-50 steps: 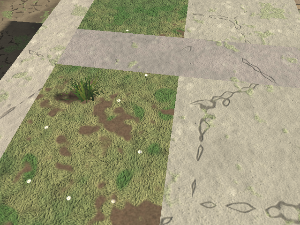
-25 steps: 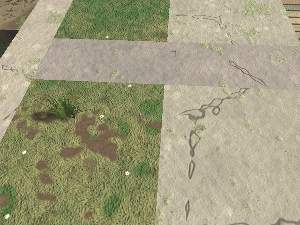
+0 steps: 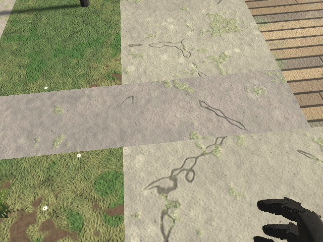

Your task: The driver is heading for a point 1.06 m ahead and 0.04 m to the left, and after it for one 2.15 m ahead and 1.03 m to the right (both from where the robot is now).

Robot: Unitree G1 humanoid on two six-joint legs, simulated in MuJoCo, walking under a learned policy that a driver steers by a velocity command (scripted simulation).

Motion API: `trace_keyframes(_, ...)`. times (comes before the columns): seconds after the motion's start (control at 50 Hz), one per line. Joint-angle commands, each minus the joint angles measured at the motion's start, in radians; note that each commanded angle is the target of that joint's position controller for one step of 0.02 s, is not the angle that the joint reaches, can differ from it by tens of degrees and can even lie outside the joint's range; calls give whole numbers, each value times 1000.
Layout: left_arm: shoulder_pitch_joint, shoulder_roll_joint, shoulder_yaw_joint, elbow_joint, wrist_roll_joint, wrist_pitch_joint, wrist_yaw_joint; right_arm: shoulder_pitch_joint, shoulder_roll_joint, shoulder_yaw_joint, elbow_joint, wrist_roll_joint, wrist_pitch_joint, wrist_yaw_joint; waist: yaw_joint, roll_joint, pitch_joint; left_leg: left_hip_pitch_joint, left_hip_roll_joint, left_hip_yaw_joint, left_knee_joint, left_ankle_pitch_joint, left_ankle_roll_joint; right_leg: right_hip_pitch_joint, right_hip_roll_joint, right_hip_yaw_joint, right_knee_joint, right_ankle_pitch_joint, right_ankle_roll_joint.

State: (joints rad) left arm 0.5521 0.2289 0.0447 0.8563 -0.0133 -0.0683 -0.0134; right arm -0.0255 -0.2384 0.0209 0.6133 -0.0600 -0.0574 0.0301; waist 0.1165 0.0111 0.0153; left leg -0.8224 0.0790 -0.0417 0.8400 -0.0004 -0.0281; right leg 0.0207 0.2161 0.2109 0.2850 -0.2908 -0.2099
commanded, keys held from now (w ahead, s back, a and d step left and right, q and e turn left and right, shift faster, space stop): w+e+shift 0.14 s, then w+shift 0.22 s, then w+q+shift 0.60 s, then q+shift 0.04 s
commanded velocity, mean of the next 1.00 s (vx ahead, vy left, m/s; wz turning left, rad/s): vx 0.99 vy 0.00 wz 0.07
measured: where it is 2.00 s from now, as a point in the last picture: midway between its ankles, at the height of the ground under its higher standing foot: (221, 86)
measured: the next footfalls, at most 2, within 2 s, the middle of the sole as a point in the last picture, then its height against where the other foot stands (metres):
left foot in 0.16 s outside the picture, level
right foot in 0.58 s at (256, 198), level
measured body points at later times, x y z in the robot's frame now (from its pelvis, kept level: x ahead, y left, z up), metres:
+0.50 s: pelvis +0.46 -0.06 -0.01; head +0.49 -0.08 +0.44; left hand +0.81 +0.04 -0.03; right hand +0.26 -0.28 -0.13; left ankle +0.34 +0.10 -0.74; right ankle +0.60 -0.24 -0.69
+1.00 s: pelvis +0.92 -0.17 -0.03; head +0.95 -0.16 +0.42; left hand +0.84 +0.10 -0.16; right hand +1.18 -0.39 -0.10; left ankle +1.09 -0.13 -0.72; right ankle +0.67 -0.27 -0.71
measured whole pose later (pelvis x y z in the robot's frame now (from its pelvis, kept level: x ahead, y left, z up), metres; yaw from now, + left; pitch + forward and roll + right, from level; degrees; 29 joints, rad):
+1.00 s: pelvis +0.92 -0.17 -0.03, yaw +7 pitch +0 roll -2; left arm 0.48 0.26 0.03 0.93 0.03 -0.09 0.03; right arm 0.01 -0.31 -0.03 0.68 -0.02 -0.03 0.08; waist 0.04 0.04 0.05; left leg -0.63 -0.03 0.18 0.69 0.00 0.19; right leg 0.24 0.00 -0.31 0.43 -0.47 0.05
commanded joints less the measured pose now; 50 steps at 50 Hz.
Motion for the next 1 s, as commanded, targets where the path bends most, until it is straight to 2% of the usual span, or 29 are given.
trace_keyframes(0.02,75,168,42,-21,-5,-11,17,-176,-64,-9,-100,10,-13,5,13,-33,46,110,-109,90,-124,104,12,-80,-218,219,-53,790,54)
trace_keyframes(0.06,91,165,41,-2,1,-9,26,-221,-62,-2,-125,18,-18,2,23,-55,31,154,-142,93,-212,94,31,-4,-225,233,-15,936,69)
trace_keyframes(0.08,49,172,42,-7,1,-10,30,-190,-66,-2,-126,24,-20,-4,-11,-72,8,276,-164,86,-284,79,46,-21,-213,225,30,1039,93)
trace_keyframes(0.12,-47,232,55,-28,6,-23,30,-6,-153,-36,-86,46,-23,-33,-125,-103,-112,665,-172,17,-320,37,63,-106,-220,264,228,1174,135)
trace_keyframes(0.14,-139,287,70,-48,9,-33,22,209,-210,-64,-31,56,-28,-52,-250,-95,-187,883,-127,-24,-348,-10,76,-178,-209,273,419,1125,134)
trace_keyframes(0.16,-210,263,66,-67,22,-50,16,465,-268,-96,40,47,-30,-77,-360,-47,-294,1127,-27,-66,-299,-161,102,-275,-184,203,656,922,120)
trace_keyframes(0.18,-198,76,18,-83,45,-60,13,590,-291,-106,76,18,-30,-93,-333,204,-341,1311,231,-288,-245,-118,144,-473,-86,62,963,-160,93)
trace_keyframes(0.2,-22,102,8,-100,-32,-39,19,462,-305,-118,59,-8,-29,-74,-197,373,-462,1386,379,-799,-400,-374,307,-694,-71,-12,1165,-213,114)
trace_keyframes(0.22,-107,157,7,-56,18,-22,20,357,-168,-107,31,6,-28,-56,-205,104,-307,1181,276,-727,-523,-593,282,-705,-160,-37,1102,-36,94)
trace_keyframes(0.26,-248,134,6,-84,53,-6,-5,321,-91,-89,82,3,-42,-36,-170,-73,-76,906,209,-523,-582,-460,263,-708,-193,-64,1051,28,96)
trace_keyframes(0.32,-327,64,-18,-149,65,9,-31,418,-65,-77,186,21,-72,-23,-123,9,9,774,159,-358,-641,-310,237,-747,-240,-49,969,-15,96)
trace_keyframes(0.38,-477,69,-37,-238,78,7,-46,453,-100,-78,222,41,-90,-20,-109,43,73,707,149,-234,-718,-150,229,-838,-264,-60,836,38,115)
trace_keyframes(0.42,-584,81,-54,-292,79,-6,-63,423,-124,-81,220,49,-88,-17,-91,32,106,578,78,-114,-777,-51,205,-702,-295,-168,580,192,133)
trace_keyframes(0.46,-626,60,-70,-293,61,-16,-80,448,-172,-89,220,63,-89,-10,-113,20,89,420,65,-75,-849,96,198,-401,-245,-257,460,331,141)
trace_keyframes(0.5,-612,115,-57,-286,54,-16,-65,469,-244,-103,232,61,-86,-5,-91,39,83,530,104,-72,-788,328,194,-341,-228,-256,392,305,136)
trace_keyframes(0.54,-444,181,-25,-229,68,-21,-34,515,-283,-107,256,58,-74,-11,-11,55,-58,647,85,-34,-472,623,162,-132,-162,-262,329,185,123)
trace_keyframes(0.56,-268,221,-4,-176,76,-22,-16,517,-290,-107,260,58,-67,-16,76,60,-149,567,51,-25,-210,559,145,84,-182,-237,313,156,120)
trace_keyframes(0.58,-117,303,27,-153,98,-25,9,520,-216,-89,245,55,-65,-14,124,-8,-252,380,-16,1,131,226,135,291,-379,-45,300,-102,110)
trace_keyframes(0.6,-79,355,39,-160,125,-29,18,640,-37,-55,209,89,-58,-19,20,-232,-423,152,-81,-23,522,-501,129,463,-707,434,184,-323,51)
trace_keyframes(0.62,-106,318,41,-160,83,-15,16,555,-131,-74,182,92,-48,-23,38,-187,-413,83,-73,-41,608,-399,145,345,-695,598,12,-395,40)
trace_keyframes(0.64,-204,237,24,-150,71,-20,15,449,-150,-82,168,79,-38,-22,-4,-117,-202,33,-23,-37,564,-282,143,186,-623,399,6,-313,54)
trace_keyframes(0.66,-253,186,16,-141,66,-27,10,417,-129,-77,170,68,-31,-12,-34,-87,-108,46,6,-29,513,-244,138,68,-578,258,0,-149,61)
trace_keyframes(0.72,-259,100,-1,-94,43,-47,7,424,-70,-79,190,44,21,12,-120,-91,-11,122,48,-26,460,-245,120,-116,-487,-16,-77,63,110)
trace_keyframes(0.74,-251,102,0,-79,31,-58,4,399,-50,-77,162,42,34,18,-141,-122,5,92,56,-20,444,-238,117,-120,-507,-60,-92,134,107)
trace_keyframes(0.8,-245,63,-7,-46,25,-75,2,236,-34,-67,94,32,47,32,-148,-102,75,33,57,36,356,-101,114,-150,-447,-268,-150,335,131)
trace_keyframes(0.88,-235,122,2,-22,30,-81,18,85,-47,-48,30,38,39,62,-154,-42,119,171,-1,163,19,88,163,-149,-388,-464,-189,595,172)
trace_keyframes(0.92,-184,177,9,-15,31,-75,32,67,-71,-49,28,37,36,68,-158,-48,91,284,-83,247,-74,99,192,-66,-398,-499,-102,1001,196)
trace_keyframes(0.96,-190,252,28,-30,40,-48,54,202,-127,-64,64,40,38,59,-245,-108,-10,447,-152,266,-91,5,219,15,-435,-491,124,1343,211)
trace_keyframes(1.0,-267,281,41,-65,46,-14,57,586,-203,-105,181,28,30,30,-408,-68,-173,852,-191,174,-178,-18,271,-113,-448,-446,680,1267,199)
